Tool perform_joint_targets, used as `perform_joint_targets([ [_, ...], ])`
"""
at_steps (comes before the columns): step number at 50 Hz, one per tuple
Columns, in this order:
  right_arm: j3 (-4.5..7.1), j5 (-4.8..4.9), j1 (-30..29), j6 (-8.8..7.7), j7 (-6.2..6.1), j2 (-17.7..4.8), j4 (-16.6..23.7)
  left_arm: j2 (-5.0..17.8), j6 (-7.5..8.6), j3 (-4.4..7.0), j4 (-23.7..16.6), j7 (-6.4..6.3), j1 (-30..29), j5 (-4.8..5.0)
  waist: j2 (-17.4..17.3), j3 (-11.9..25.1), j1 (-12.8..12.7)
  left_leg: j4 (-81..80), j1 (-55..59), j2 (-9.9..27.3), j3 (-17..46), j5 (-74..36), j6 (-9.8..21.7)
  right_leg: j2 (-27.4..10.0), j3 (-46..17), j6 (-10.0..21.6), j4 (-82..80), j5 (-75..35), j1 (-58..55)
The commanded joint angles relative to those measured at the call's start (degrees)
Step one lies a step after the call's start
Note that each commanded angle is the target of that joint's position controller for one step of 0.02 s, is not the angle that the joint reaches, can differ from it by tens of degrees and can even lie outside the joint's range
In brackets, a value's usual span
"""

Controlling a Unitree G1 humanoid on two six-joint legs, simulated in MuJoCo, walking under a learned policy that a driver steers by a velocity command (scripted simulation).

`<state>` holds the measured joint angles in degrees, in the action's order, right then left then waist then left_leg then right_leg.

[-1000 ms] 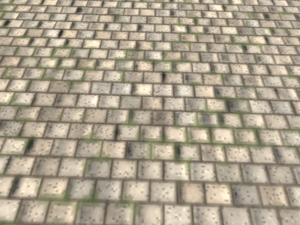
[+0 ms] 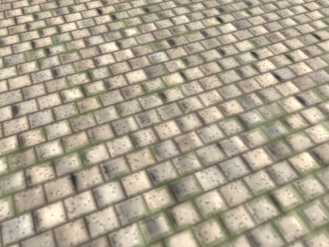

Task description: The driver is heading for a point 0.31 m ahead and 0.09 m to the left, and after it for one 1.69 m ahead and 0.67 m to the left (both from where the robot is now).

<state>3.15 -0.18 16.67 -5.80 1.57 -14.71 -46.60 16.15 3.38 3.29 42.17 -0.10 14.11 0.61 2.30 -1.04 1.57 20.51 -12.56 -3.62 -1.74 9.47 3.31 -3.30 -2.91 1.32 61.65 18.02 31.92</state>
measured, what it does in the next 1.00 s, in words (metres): walks ahead, turning left: right foot, then left foot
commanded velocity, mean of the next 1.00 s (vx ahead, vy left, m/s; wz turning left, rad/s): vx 0.21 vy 0.00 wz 0.40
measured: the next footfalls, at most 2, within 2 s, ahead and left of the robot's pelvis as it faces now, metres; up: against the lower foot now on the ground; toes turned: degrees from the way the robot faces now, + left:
right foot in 0.28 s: +0.33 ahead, -0.15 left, +0.00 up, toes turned +4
left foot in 0.72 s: +0.29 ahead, +0.11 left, +0.00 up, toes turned +22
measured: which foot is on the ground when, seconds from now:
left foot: down 0.00-0.28, up 0.30-0.70, down 0.72-1.00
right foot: up 0.00-0.26, down 0.28-0.72, up 0.74-1.00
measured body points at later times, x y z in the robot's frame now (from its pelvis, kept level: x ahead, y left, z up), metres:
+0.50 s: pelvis +0.21 -0.05 +0.00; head +0.26 -0.06 +0.44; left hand +0.32 +0.24 -0.10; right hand +0.37 -0.33 -0.12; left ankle +0.20 +0.08 -0.67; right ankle +0.29 -0.16 -0.74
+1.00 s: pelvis +0.25 -0.01 +0.00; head +0.28 +0.03 +0.45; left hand +0.27 +0.32 -0.12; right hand +0.53 -0.19 -0.08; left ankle +0.25 +0.09 -0.74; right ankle +0.35 -0.14 -0.69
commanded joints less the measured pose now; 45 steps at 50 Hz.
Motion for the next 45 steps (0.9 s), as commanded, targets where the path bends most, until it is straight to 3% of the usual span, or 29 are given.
perform_joint_targets([
  [1, 1.87, 0.45, -1.90, -1.00, -0.51, -8.81, 3.35, 2.61, 0.74, 0.45, -4.51, -0.09, -1.50, -0.52, -6.38, 0.68, -1.06, -12.44, 3.69, 15.99, 14.05, -9.87, 11.03, -3.62, -0.70, -1.34, -7.58, -6.13, 6.43],
  [5, 2.04, 1.38, 1.59, -0.02, -0.97, -9.95, 1.86, 1.27, 1.53, -0.28, -6.27, 0.51, -9.43, -0.46, -5.73, -0.45, 1.67, -12.22, 2.78, 13.08, 8.64, -12.01, 8.70, -1.60, 1.22, -2.02, -22.95, -18.62, 1.90],
  [9, 2.20, 1.91, 6.00, 1.23, -1.31, -10.71, 0.25, 2.39, 2.46, 0.02, -8.13, 1.61, -15.15, 0.27, -6.45, -1.34, 3.07, -9.01, 6.00, 14.98, 11.36, -10.19, 7.96, 0.90, 1.06, -2.05, -30.38, -19.89, -0.90],
  [11, 2.39, 1.74, 5.87, 2.12, -1.82, -11.15, -0.01, 4.14, 3.12, 0.76, -8.12, 1.90, -14.11, -0.20, -7.60, -0.66, 1.34, -4.05, 8.77, 15.33, 13.21, -15.82, 5.98, 2.11, 0.51, -0.93, -34.06, -17.60, -4.26],
  [13, 2.20, 1.61, 4.50, 2.64, -2.20, -10.62, 0.76, 7.03, 3.69, 2.19, -5.77, 1.45, -5.72, -1.35, -7.70, 4.97, -3.41, 7.01, 7.07, 11.28, 11.30, -24.90, 2.39, 2.70, 1.85, 1.67, -38.28, -23.71, -18.68],
  [14, 1.28, 0.54, 3.04, 2.34, -2.27, -8.13, 3.03, 10.92, 3.75, 3.21, -5.00, 0.81, 1.75, -2.57, -3.91, 12.80, -6.58, 20.22, -1.69, 7.38, 9.08, -14.82, -0.54, -5.62, -4.28, 4.96, -33.67, -40.19, -33.97],
  [15, -0.51, -0.37, 11.45, 1.88, -2.17, -2.20, 3.36, 14.25, 2.45, 3.76, -5.05, 0.20, 5.31, -3.26, 11.70, 22.09, -4.46, 40.65, -20.45, 0.70, 4.50, 24.82, -4.74, -22.46, -20.07, 13.60, -29.13, -59.04, -53.71],
  [16, 0.18, 1.23, 13.36, 1.78, -2.24, -6.42, 3.12, 11.80, 1.31, 3.26, -5.40, 0.35, 6.34, -2.19, 13.44, 28.80, -5.73, 49.99, -24.22, 1.58, 9.44, 31.88, -5.42, -24.43, -27.55, 16.58, -32.33, -50.43, -53.61],
  [17, 1.51, 2.32, 8.43, 2.39, -2.48, -10.00, 3.57, 8.72, 0.64, 2.43, -5.65, 0.19, 3.87, -1.69, 7.84, 21.32, -6.15, 53.39, -28.05, 3.92, 8.91, 28.24, -6.01, -20.95, -20.74, 14.64, -34.27, -45.97, -47.74],
  [19, 1.94, 1.47, 4.11, 4.36, -3.10, -9.22, 4.43, 5.09, 0.08, 1.14, -5.12, -0.06, -2.56, -1.04, 3.70, 11.22, -3.36, 51.10, -27.86, 7.14, 6.09, 22.13, -7.27, -16.26, -11.16, 12.37, -37.90, -41.95, -33.87],
  [21, 1.95, 1.38, 5.69, 6.89, -3.38, -6.89, 4.90, 5.50, 0.18, 1.44, -4.62, 0.14, -7.44, -2.01, 5.91, 7.14, 0.19, 47.87, -19.62, 8.24, 4.53, 18.04, -7.98, -14.07, -5.24, 12.06, -43.48, -35.52, -20.55],
  [23, 1.95, 1.21, 4.98, 8.09, -3.55, -5.72, 6.22, 6.60, 0.53, 1.98, -4.26, -0.02, -10.14, -2.34, 6.00, 5.61, 1.30, 43.49, -17.41, 8.42, 3.51, 14.35, -8.09, -14.21, -1.33, 12.73, -46.45, -32.94, -16.37],
  [28, 1.86, 0.77, -1.07, 8.51, -1.97, -5.77, 9.61, 8.54, -0.28, 2.76, -2.76, -1.13, -11.22, -1.28, 4.44, 6.58, -0.07, 29.39, -12.12, 9.00, 1.99, 3.86, -6.01, -14.78, 5.01, 11.93, -47.37, -26.76, -17.31],
  [32, 2.67, 0.76, -5.11, 9.42, -0.71, -7.64, 12.56, 10.74, -1.57, 3.50, -1.23, -0.80, -9.81, 0.04, 4.39, 5.29, -1.23, 21.71, -10.62, 8.07, 0.08, 6.67, -3.87, -16.72, 5.52, 9.98, -44.41, -20.64, -21.23],
  [34, 3.07, 0.62, -4.17, 9.49, -0.36, -7.65, 12.75, 11.02, -2.19, 3.63, -0.52, -0.75, -10.01, 0.97, 3.67, 5.10, -0.12, 13.25, -6.10, 6.23, -2.11, 3.25, -1.93, -15.80, 7.11, 7.16, -39.85, -17.61, -21.67],
  [35, 3.65, 0.34, -3.09, 9.37, -0.69, -8.76, 12.48, 9.73, -2.45, 3.38, 0.59, -0.66, -7.78, 1.05, 1.85, 5.25, -0.09, 9.00, -2.03, 4.91, -1.74, -0.81, -0.42, -13.73, 8.71, 4.48, -35.69, -13.57, -20.29],
  [36, 5.04, 0.32, -0.86, 9.10, -1.56, -13.14, 12.41, 7.31, -2.73, 2.80, 1.63, -0.47, -4.48, -0.20, -7.12, 5.77, -0.55, 3.72, 4.67, 9.45, 6.27, -17.23, 2.42, -8.86, 13.27, -0.10, -24.83, -6.21, -14.95],
  [37, 6.01, -0.12, -0.50, 8.86, -2.57, -19.31, 14.23, 4.80, -2.79, 1.69, -0.86, -0.21, -4.92, -2.94, -23.65, 5.34, -1.99, 2.64, 12.93, 23.09, 26.39, -35.32, 11.98, 0.14, 15.47, -6.09, -5.82, 19.79, 2.82],
  [38, 5.41, -1.52, 1.40, 7.50, -1.82, -17.79, 14.56, 6.86, -2.72, 2.24, -2.13, -0.67, -9.83, -2.22, -17.20, 10.00, 2.49, 0.40, 11.17, 25.87, 31.40, -30.36, 18.24, 2.90, 4.06, -6.03, 4.46, 22.41, 6.79],
  [39, 4.96, -1.49, 0.30, 6.33, -1.41, -16.46, 14.25, 8.04, -2.94, 2.67, -2.40, -0.94, -11.70, -0.62, -12.23, 8.99, 2.05, -0.30, 10.13, 23.06, 26.71, -26.68, 16.28, 1.92, 1.26, -4.93, 7.51, 18.14, 7.94],
  [40, 4.65, -0.46, -2.74, 5.77, -1.64, -15.00, 14.31, 7.84, -3.14, 2.83, -1.76, -1.38, -10.68, -0.26, -9.60, 7.83, 0.16, 0.07, 8.82, 20.29, 23.07, -22.45, 13.03, 0.94, 0.14, -4.17, 6.41, 13.08, 8.38],
  [41, 3.94, 0.44, -5.39, 5.89, -1.99, -12.90, 14.87, 8.34, -3.35, 3.08, -0.95, -1.87, -10.14, -0.80, -8.06, 7.32, -0.84, 0.09, 7.48, 18.68, 21.21, -20.19, 10.84, 0.35, -0.51, -4.10, 4.60, 9.83, 7.98],
  [42, 3.58, 0.59, -7.37, 6.18, -2.41, -12.46, 15.44, 8.54, -3.46, 3.25, -0.85, -2.05, -9.60, -1.20, -8.82, 7.31, -1.97, -0.09, 4.73, 17.50, 19.82, -20.72, 10.18, 0.75, -0.43, -4.34, 4.01, 7.16, 5.30],
  [45, 3.44, 0.06, -7.57, 6.52, -3.15, -12.27, 16.30, 6.91, -3.23, 2.90, -0.48, -1.83, -8.39, -0.72, -9.14, 8.83, -2.51, -0.21, 4.24, 15.38, 18.75, -20.39, 10.00, 2.60, -0.38, -5.06, -1.63, 3.00, 1.85],
])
